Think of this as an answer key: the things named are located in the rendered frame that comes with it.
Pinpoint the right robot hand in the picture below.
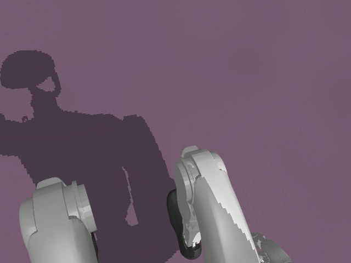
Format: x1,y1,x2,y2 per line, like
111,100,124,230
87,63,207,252
251,232,292,263

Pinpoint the right robot foot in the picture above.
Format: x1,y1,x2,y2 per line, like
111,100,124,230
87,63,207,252
167,189,202,260

